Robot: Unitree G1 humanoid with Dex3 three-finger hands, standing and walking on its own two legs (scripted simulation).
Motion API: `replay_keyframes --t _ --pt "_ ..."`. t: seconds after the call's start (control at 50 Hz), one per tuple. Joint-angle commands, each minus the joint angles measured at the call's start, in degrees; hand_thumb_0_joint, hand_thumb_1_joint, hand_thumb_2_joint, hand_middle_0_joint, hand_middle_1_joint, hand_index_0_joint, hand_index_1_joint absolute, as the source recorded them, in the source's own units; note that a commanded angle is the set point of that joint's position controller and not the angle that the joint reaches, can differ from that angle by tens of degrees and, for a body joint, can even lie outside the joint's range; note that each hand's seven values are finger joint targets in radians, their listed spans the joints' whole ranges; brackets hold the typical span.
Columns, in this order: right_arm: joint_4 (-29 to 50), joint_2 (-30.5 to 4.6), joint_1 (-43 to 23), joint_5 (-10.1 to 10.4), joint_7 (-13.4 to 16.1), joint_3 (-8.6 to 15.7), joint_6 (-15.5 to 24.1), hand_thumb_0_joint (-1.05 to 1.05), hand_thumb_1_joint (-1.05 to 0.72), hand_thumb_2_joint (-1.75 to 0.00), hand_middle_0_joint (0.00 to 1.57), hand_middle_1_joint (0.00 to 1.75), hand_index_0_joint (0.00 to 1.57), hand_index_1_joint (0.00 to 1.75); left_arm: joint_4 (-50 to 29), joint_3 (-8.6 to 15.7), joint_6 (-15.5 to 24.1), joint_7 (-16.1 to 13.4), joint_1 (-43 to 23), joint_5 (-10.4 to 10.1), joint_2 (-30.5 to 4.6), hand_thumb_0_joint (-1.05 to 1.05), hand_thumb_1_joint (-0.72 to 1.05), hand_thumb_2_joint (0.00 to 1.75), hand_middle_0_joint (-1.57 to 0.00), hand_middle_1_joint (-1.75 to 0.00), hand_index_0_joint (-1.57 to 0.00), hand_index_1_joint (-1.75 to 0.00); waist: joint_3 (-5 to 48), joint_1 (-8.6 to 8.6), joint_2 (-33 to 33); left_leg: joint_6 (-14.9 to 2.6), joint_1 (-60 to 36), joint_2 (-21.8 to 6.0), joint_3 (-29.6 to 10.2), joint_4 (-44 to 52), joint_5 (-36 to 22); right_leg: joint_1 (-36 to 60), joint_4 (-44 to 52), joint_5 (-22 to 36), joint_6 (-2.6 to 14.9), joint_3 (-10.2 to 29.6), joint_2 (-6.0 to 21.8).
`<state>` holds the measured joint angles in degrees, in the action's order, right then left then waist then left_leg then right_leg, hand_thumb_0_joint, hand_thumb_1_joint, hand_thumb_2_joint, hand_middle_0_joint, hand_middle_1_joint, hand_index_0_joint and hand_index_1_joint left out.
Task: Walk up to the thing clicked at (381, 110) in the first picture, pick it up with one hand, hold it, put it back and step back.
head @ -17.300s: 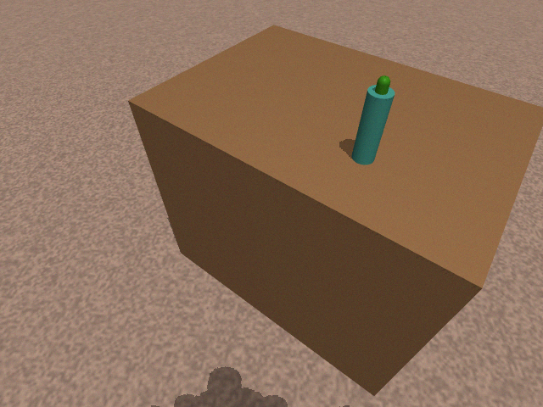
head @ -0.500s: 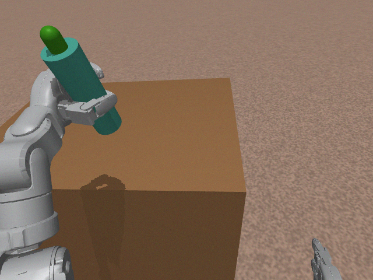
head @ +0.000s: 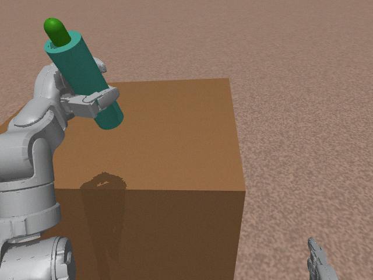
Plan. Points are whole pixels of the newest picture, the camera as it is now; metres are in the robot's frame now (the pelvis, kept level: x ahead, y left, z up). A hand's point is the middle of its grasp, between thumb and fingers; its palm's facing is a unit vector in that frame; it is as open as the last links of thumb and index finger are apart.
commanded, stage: hold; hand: left
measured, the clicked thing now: (86, 80) +0.33 +0.16 +0.33
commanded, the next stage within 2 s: crouch in 0.98 s
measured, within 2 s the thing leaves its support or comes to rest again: neither
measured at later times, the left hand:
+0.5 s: hand (91, 90) +0.34 +0.16 +0.31, palm faces +0.07 -1.00 -0.02, open 7.8 cm
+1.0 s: hand (88, 84) +0.34 +0.17 +0.32, palm faces +0.09 -1.00 -0.01, open 7.8 cm
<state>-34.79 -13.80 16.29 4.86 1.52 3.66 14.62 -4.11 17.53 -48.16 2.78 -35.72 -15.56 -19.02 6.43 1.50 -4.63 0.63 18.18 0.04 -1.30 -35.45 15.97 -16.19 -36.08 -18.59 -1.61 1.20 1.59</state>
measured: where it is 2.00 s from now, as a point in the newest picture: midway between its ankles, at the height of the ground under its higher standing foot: outside the picture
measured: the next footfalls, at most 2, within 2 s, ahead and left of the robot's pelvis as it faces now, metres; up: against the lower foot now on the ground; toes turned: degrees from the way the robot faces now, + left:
none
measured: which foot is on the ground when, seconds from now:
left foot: down 0.00-1.00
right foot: down 0.00-1.00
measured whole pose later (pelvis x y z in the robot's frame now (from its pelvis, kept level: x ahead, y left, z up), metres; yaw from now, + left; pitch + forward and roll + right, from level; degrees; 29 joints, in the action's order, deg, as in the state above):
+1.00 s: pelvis +0.00 +0.00 +0.00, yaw +0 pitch -2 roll +0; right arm -36.7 -14.0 15.5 4.6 2.3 3.6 14.8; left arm -4.3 18.5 -48.5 2.9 -36.7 -15.3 -20.1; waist 6.3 1.8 -4.8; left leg 0.7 17.7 0.0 -1.5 -35.2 15.9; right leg -15.6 -35.7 -18.5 -1.5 1.0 1.6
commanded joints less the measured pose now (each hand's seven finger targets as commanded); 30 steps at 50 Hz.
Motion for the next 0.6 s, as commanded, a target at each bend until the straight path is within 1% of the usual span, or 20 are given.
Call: replay_keyframes --t 0.0,0.08,0.1,0.14,0.2,0.22,0.24,0.28,0.3,0.32,0.34,0.36,0.4,0.42,0.44,0.5,0.52,0.54,0.56,0.58 --pt "10.3 -7.4 -8.3 -0.1 0.2 3.3 3.2 0.00 0.55 -0.05 0.05 0.05 0.05 0.05 -15.2 5.2 5.7 -0.9 -30.1 -0.1 -13.8 0.00 0.31 1.33 -1.33 -1.46 -1.34 -1.46 11.2 0.56 3.0 -0.98 -8.2 0.6 0.9 5.0 -7.0 -1.8 6.7 7.7 1.40 -3.7 -2.2" --pt "9.0 -7.5 -8.4 -0.3 0.5 3.4 3.2 0.00 0.55 -0.05 0.05 0.05 0.05 0.05 -14.0 5.9 5.3 -1.1 -29.0 0.0 -14.3 0.00 0.29 1.32 -1.33 -1.46 -1.35 -1.46 10.6 0.67 3.0 -0.99 -8.0 0.6 0.8 5.2 -6.1 -1.8 7.0 6.5 1.43 -3.8 -2.1" --pt "8.9 -6.0 -9.0 -0.3 0.5 2.4 3.3 0.00 0.55 -0.05 0.05 0.05 0.05 0.05 -13.4 5.5 5.3 -1.0 -29.3 0.0 -13.8 0.00 0.27 1.33 -1.34 -1.47 -1.36 -1.47 9.8 0.61 3.6 -1.19 -7.5 0.8 1.3 4.6 -6.4 -2.1 7.2 6.9 1.17 -3.5 -2.0" --pt "9.5 -6.1 -9.1 -0.3 0.6 1.9 3.4 0.00 0.55 -0.05 0.05 0.05 0.05 0.05 -11.8 5.9 4.9 -0.5 -28.3 -0.3 -14.1 0.00 0.28 1.34 -1.33 -1.47 -1.36 -1.47 10.1 0.44 4.9 -1.47 -7.4 1.0 1.5 4.3 -7.6 -1.5 7.3 8.3 0.98 -3.4 -1.9" --pt "9.3 -6.1 -9.1 -0.3 0.8 1.9 3.2 0.00 0.55 -0.05 0.05 0.05 0.05 0.05 -10.9 5.2 4.5 0.3 -27.8 -0.1 -13.4 0.00 0.26 1.34 -1.35 -1.49 -1.38 -1.49 10.5 0.62 4.9 -1.53 -7.6 1.1 1.6 4.2 -8.2 -1.3 7.3 8.7 1.00 -3.4 -1.8" --pt "8.2 -5.5 -9.4 -0.3 0.5 1.1 3.3 0.00 0.55 -0.05 0.05 0.05 0.05 0.05 -10.3 4.5 3.9 0.5 -27.2 -0.1 -12.8 0.00 0.25 1.33 -1.34 -1.47 -1.36 -1.48 8.4 0.92 4.3 -1.43 -6.9 1.1 1.6 4.7 -6.9 -2.3 7.5 7.3 1.16 -3.5 -1.8" --pt "7.8 -6.3 -8.5 -0.2 0.5 2.1 3.5 0.00 0.55 -0.05 0.05 0.05 0.05 0.05 -10.1 4.2 3.8 0.7 -27.2 -0.2 -13.0 0.00 0.25 1.33 -1.34 -1.47 -1.36 -1.47 8.1 0.31 3.6 -1.39 -7.1 1.1 1.6 4.8 -6.4 -3.0 7.4 6.8 1.23 -3.4 -1.9" --pt "8.9 -5.8 -9.0 -0.3 0.5 0.9 3.4 0.00 0.56 -0.05 0.05 0.05 0.05 0.05 -8.2 3.3 3.6 1.5 -25.4 -0.4 -11.2 0.00 0.31 1.34 -1.35 -1.47 -1.37 -1.48 8.1 0.10 6.0 -1.57 -6.6 0.9 1.3 5.3 -5.6 -2.6 7.8 6.5 1.04 -3.6 -2.1" --pt "8.1 -6.7 -8.7 -0.1 0.4 2.0 3.5 0.00 0.56 -0.05 0.05 0.05 0.05 0.05 -12.7 4.1 4.0 1.4 -28.0 -0.5 -13.5 0.00 0.29 1.33 -1.33 -1.46 -1.36 -1.46 8.5 0.55 3.4 -1.38 -6.9 1.1 1.4 5.4 -4.9 -3.1 7.8 5.6 1.37 -3.5 -1.9" --pt "8.1 -6.8 -8.0 -0.1 0.5 2.1 3.6 0.00 0.55 -0.05 0.05 0.05 0.05 0.05 -12.1 4.5 4.2 1.5 -28.7 -0.5 -14.0 0.00 0.28 1.33 -1.34 -1.46 -1.36 -1.46 8.4 0.08 3.4 -1.43 -7.1 1.1 1.5 5.2 -4.9 -3.4 7.9 5.6 1.23 -3.6 -1.9" --pt "8.9 -7.1 -8.5 -0.1 0.5 2.1 3.6 0.00 0.56 -0.05 0.05 0.05 0.05 0.05 -12.6 4.4 4.0 1.4 -28.0 -0.7 -13.3 0.00 0.28 1.33 -1.33 -1.46 -1.35 -1.46 9.5 0.33 3.7 -1.46 -7.8 1.2 1.6 5.1 -5.6 -2.9 7.8 6.0 1.21 -3.5 -1.8" --pt "9.8 -7.6 -8.6 -0.2 0.6 2.7 3.8 0.00 0.55 -0.05 0.05 0.05 0.05 0.05 -12.4 4.3 4.0 1.3 -28.4 -0.8 -13.1 0.00 0.30 1.32 -1.32 -1.45 -1.34 -1.45 9.7 -0.33 5.8 -1.66 -7.9 1.0 1.4 5.1 -5.2 -2.6 8.0 5.9 0.95 -3.5 -1.9" --pt "10.1 -8.1 -8.6 -0.1 0.7 3.1 3.9 0.00 0.55 -0.05 0.05 0.05 0.05 0.05 -14.7 4.9 4.3 0.7 -29.8 -0.8 -14.2 0.00 0.29 1.33 -1.31 -1.45 -1.33 -1.45 11.1 -0.41 4.1 -1.50 -9.1 1.1 1.5 4.7 -6.8 -2.7 7.3 7.5 1.06 -3.4 -1.9" --pt "8.8 -6.2 -7.8 -0.1 0.6 1.7 3.8 0.00 0.55 -0.06 0.05 0.05 0.05 0.05 -12.9 4.7 4.4 0.5 -30.0 -0.6 -13.8 0.00 0.26 1.32 -1.30 -1.44 -1.32 -1.45 10.3 -0.26 4.6 -1.44 -8.9 0.9 1.2 4.7 -6.8 -2.7 7.2 7.5 1.10 -3.6 -2.0" --pt "8.6 -6.4 -7.9 -0.1 0.7 2.1 3.7 0.00 0.55 -0.05 0.05 0.05 0.05 0.05 -14.7 4.8 4.8 0.3 -31.5 -0.7 -14.0 0.00 0.27 1.32 -1.30 -1.44 -1.32 -1.45 11.0 -0.26 3.6 -1.39 -9.0 0.9 1.2 4.8 -7.1 -2.4 7.1 8.0 1.12 -3.6 -1.9" --pt "8.6 -7.5 -7.9 -0.2 1.1 3.1 4.0 0.00 0.55 -0.05 0.05 0.05 0.05 0.05 -13.3 5.3 4.7 -0.5 -32.8 -0.4 -14.9 0.00 0.28 1.33 -1.32 -1.46 -1.34 -1.46 11.6 -0.49 3.4 -1.36 -9.2 1.0 1.3 4.5 -7.6 -2.4 7.1 8.5 1.09 -3.6 -1.8" --pt "8.0 -6.7 -8.1 -0.3 1.1 2.5 3.8 0.00 0.55 -0.05 0.05 0.05 0.05 0.05 -11.1 5.6 4.6 -0.7 -31.4 -0.4 -14.6 0.00 0.28 1.34 -1.33 -1.47 -1.35 -1.48 10.4 -0.21 4.2 -1.48 -8.3 1.1 1.3 4.6 -7.5 -2.1 7.3 8.5 0.95 -3.6 -1.8" --pt "7.9 -4.8 -9.1 -0.2 0.8 0.5 3.9 0.00 0.55 -0.05 0.05 0.05 0.05 0.05 -7.6 4.9 4.0 -0.7 -29.6 -0.2 -13.2 0.00 0.29 1.34 -1.32 -1.46 -1.34 -1.47 8.4 0.34 4.4 -1.38 -7.1 1.2 1.4 4.9 -6.2 -2.5 7.5 7.3 0.97 -3.5 -1.8" --pt "8.6 -5.8 -9.1 -0.1 0.9 2.0 3.9 0.00 0.55 -0.05 0.05 0.05 0.05 0.05 -10.5 4.8 4.6 -0.7 -30.9 -0.2 -13.8 0.00 0.27 1.35 -1.33 -1.48 -1.36 -1.48 10.4 0.05 3.3 -1.34 -7.9 1.2 1.4 4.9 -6.4 -2.2 7.3 7.7 1.13 -3.4 -1.8" --pt "8.2 -5.9 -8.9 -0.1 1.0 1.6 3.9 0.00 0.55 -0.06 0.05 0.05 0.05 0.05 -7.4 5.0 4.5 -0.7 -30.3 -0.2 -13.9 0.00 0.28 1.35 -1.34 -1.48 -1.36 -1.49 8.2 0.10 5.1 -1.28 -6.7 0.9 1.1 5.3 -5.4 -2.7 7.5 6.7 1.10 -3.7 -1.9"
